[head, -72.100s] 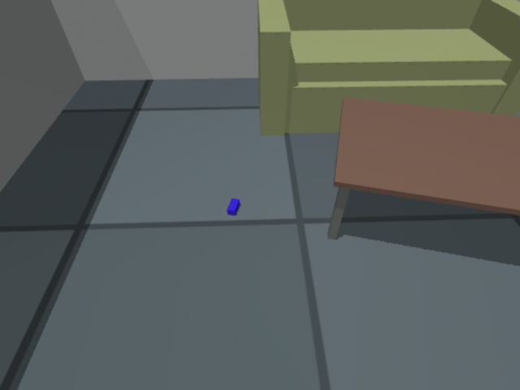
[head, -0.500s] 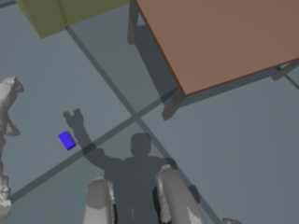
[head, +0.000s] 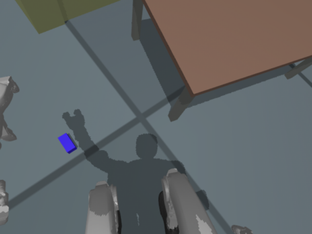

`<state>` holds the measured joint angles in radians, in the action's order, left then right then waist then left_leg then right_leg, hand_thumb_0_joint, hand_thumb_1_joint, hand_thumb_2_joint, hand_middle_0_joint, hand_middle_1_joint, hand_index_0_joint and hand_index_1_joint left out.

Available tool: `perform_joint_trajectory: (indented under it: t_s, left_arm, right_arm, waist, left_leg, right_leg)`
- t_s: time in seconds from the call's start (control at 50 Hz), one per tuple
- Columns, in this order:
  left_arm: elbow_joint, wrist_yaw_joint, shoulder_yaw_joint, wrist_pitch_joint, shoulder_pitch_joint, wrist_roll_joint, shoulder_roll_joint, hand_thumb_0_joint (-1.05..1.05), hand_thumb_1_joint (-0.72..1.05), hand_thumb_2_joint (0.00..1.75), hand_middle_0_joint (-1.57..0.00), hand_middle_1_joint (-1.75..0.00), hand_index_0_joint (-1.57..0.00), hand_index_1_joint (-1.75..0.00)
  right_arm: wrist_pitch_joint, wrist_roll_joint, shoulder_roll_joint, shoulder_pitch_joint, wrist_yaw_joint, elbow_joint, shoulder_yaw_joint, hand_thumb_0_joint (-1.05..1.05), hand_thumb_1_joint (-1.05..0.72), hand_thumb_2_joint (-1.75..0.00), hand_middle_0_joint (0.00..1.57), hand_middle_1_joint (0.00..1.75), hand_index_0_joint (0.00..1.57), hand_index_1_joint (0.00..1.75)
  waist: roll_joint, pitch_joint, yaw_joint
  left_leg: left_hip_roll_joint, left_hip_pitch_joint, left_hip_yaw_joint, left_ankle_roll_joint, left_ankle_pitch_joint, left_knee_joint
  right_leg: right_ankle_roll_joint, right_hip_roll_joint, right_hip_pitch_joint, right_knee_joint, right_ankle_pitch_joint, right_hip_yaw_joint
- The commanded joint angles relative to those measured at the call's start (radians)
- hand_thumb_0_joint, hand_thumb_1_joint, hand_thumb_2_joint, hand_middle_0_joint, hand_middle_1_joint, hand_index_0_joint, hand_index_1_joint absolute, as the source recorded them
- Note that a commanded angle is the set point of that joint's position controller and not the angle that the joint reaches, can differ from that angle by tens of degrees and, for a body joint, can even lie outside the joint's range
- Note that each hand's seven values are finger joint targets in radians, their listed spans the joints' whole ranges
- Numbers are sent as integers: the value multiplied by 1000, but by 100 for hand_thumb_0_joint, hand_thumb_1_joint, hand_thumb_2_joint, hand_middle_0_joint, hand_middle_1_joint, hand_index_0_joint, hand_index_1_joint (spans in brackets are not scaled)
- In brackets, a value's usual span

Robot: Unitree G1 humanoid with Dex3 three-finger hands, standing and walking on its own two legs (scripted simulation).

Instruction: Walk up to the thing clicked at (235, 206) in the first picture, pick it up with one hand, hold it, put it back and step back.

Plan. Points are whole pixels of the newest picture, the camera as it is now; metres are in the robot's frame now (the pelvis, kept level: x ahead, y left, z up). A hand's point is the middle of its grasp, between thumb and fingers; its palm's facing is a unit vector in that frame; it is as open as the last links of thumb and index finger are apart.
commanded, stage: approach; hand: left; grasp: from above
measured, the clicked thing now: (67, 143) +0.49 +0.30 -0.54
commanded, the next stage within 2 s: rest palm in 0.98 s
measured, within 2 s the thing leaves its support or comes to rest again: neither
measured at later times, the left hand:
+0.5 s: hand (51, 141) +0.45 +0.30 -0.32, palm faces -0.43 -0.09 -0.90, open 14.5 cm
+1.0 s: hand (64, 137) +0.49 +0.29 -0.44, palm faces -0.40 -0.13 -0.91, open 14.4 cm
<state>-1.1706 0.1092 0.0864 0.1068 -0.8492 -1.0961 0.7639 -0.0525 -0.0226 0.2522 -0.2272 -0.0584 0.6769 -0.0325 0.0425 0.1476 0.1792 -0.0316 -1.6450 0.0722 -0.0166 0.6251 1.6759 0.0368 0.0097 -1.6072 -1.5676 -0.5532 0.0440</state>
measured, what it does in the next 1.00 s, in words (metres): lowers itself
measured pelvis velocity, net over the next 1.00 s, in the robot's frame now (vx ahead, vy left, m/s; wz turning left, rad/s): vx -0.02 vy -0.01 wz -0.10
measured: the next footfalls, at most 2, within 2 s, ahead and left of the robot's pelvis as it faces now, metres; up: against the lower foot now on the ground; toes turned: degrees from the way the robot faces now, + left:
none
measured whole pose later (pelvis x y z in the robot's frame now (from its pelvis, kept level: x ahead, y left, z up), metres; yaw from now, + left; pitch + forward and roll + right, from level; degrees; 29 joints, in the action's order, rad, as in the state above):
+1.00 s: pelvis -0.02 -0.01 -0.24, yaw -6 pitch +34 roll -11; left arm -1.55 0.43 0.24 0.13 -1.07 -1.25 0.97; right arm 0.09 -0.17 0.29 -0.20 -0.17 0.68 -0.17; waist -0.05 -0.07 0.36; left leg 0.00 -2.36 0.17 0.00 0.74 2.49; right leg 0.06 0.01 -2.29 -2.33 -0.65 0.10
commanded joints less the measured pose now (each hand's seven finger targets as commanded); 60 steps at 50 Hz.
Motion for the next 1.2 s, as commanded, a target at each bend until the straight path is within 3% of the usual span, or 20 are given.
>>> perform_joint_trajectory:
  t_s: [0.0,0.02,0.08,0.14,0.3,0.38,0.46,0.58,0.66,0.68,0.7,0.76,0.82,0.92,1.0,1.02,1.06,1.08,1.16,1.18]
  left_arm:
    - [60,9,27,18,-277,13,265,0,-58,81,-13,-99,-14,-98]
    - [51,11,35,31,-288,7,289,0,-54,85,-10,-103,-12,-102]
    - [-28,18,-3,72,-267,-15,241,0,-61,80,-7,-107,-9,-104]
    - [-55,41,12,122,-289,-40,275,0,-61,74,-5,-110,-9,-106]
    - [-53,220,66,169,-458,-128,317,0,-61,88,-6,-106,-7,-105]
    - [-106,299,109,135,-527,-162,369,0,-60,98,-8,-104,-8,-105]
    - [-160,339,113,103,-606,-172,395,0,-61,101,-8,-102,-7,-103]
    - [-321,383,80,75,-649,-180,384,0,-60,101,-7,-104,-6,-104]
    - [-351,386,96,61,-637,-181,452,0,-59,100,-6,-104,-7,-104]
    - [-397,383,78,51,-595,-182,428,0,-59,100,-6,-104,-6,-104]
    - [-339,383,91,54,-639,-176,445,0,-58,99,-6,-104,-7,-103]
    - [-358,388,113,43,-615,-169,495,0,-60,100,-6,-102,-6,-102]
    - [-338,378,118,27,-560,-169,499,0,-61,101,-6,-101,-5,-102]
    - [-250,365,183,8,-469,-147,541,0,-61,105,-6,-97,-4,-99]
    - [-116,326,210,10,-363,-119,503,0,-61,106,-6,-94,-3,-97]
    - [-89,307,166,10,-353,-110,438,0,-61,106,-6,-94,-3,-97]
    - [-26,291,185,16,-332,-91,442,0,-61,107,-6,-93,-3,-96]
    - [-26,281,168,15,-320,-87,421,0,-61,107,-6,-91,-2,-95]
    - [-105,263,73,41,-373,-73,286,0,-61,110,-6,-88,-1,-93]
    - [-151,268,97,52,-374,-76,322,0,-61,110,-7,-88,-1,-94]
  right_arm:
    - [14,0,204,-183,15,-17,64,0,-91,-91,20,30,20,30]
    - [18,-2,205,-175,15,-24,62,0,-91,-90,20,30,20,30]
    - [27,-8,204,-168,12,-30,52,0,-91,-90,20,30,20,30]
    - [35,-18,215,-162,0,-25,50,0,-91,-91,20,30,20,30]
    - [51,-66,247,-178,-46,15,57,0,-91,-90,20,30,20,30]
    - [68,-81,259,-184,-56,45,62,0,-91,-90,20,30,20,30]
    - [85,-95,262,-166,-55,53,49,0,-91,-90,20,30,20,30]
    - [123,-123,277,-151,-60,65,5,0,-90,-90,20,30,20,30]
    - [146,-135,291,-164,-68,63,-24,0,-90,-89,20,30,20,30]
    - [149,-136,294,-157,-71,56,-34,0,-90,-89,20,30,20,30]
    - [151,-139,299,-168,-75,49,-34,0,-90,-89,20,30,20,30]
    - [156,-145,321,-172,-78,35,-48,0,-90,-89,20,30,20,30]
    - [155,-147,319,-185,-86,33,-59,0,-90,-89,20,30,20,30]
    - [145,-148,344,-193,-102,20,-41,0,-90,-90,20,30,20,30]
    - [132,-140,349,-192,-116,4,1,0,-90,-90,20,30,20,30]
    - [131,-136,339,-177,-122,-5,6,0,-90,-90,20,30,20,30]
    - [124,-128,349,-194,-128,1,27,0,-89,-89,20,30,20,30]
    - [122,-123,344,-188,-132,0,28,0,-90,-90,20,30,20,30]
    - [113,-116,330,-184,-137,17,17,0,-90,-90,20,30,20,30]
    - [112,-115,332,-183,-134,26,17,0,-90,-90,20,30,20,30]
  waist:
    - [123,488,20]
    - [119,483,18]
    - [108,419,32]
    - [120,457,29]
    - [293,646,37]
    - [325,680,52]
    - [320,689,77]
    - [288,572,153]
    - [291,552,156]
    - [301,538,159]
    - [318,551,177]
    - [327,532,177]
    - [378,558,166]
    - [431,575,143]
    - [455,596,107]
    - [442,587,109]
    - [420,605,99]
    - [410,597,91]
    - [302,468,150]
    - [260,449,161]
  left_leg:
    - [13,334,-11,-17,-215,-173]
    - [16,295,-17,-20,-201,-151]
    - [22,198,-23,-21,-175,-96]
    - [26,151,-21,-21,-212,-20]
    - [25,215,-2,4,-304,147]
    - [31,152,-18,2,-223,215]
    - [34,64,-24,-2,-115,287]
    - [38,-113,-24,-11,5,397]
    - [36,-162,-23,-14,-54,463]
    - [37,-164,-20,-11,-64,468]
    - [33,-148,-16,-9,-92,480]
    - [31,-175,-7,-7,-132,507]
    - [27,-129,-5,2,-207,525]
    - [23,-110,2,13,-282,533]
    - [24,-83,-2,20,-313,532]
    - [24,-86,-3,18,-305,535]
    - [26,-83,-2,16,-310,526]
    - [27,-94,-4,15,-295,524]
    - [32,-203,12,1,-157,518]
    - [34,-243,13,-8,-115,517]
  right_leg:
    - [-75,38,230,130,141,26]
    - [-74,37,221,112,138,22]
    - [-76,37,148,65,122,22]
    - [-78,37,80,-16,149,24]
    - [-76,24,-116,-237,200,60]
    - [-72,16,-177,-307,153,66]
    - [-72,15,-230,-372,85,74]
    - [-66,19,-312,-438,-6,95]
    - [-65,21,-302,-492,43,104]
    - [-67,23,-307,-507,51,108]
    - [-67,26,-300,-517,80,115]
    - [-65,28,-285,-544,120,130]
    - [-66,35,-264,-572,179,138]
    - [-68,35,-250,-602,227,156]
    - [-78,30,-259,-598,236,153]
    - [-79,32,-276,-593,226,150]
    - [-76,29,-263,-582,236,149]
    - [-77,29,-271,-584,222,146]
    - [-73,31,-340,-560,130,153]
    - [-66,34,-334,-556,107,151]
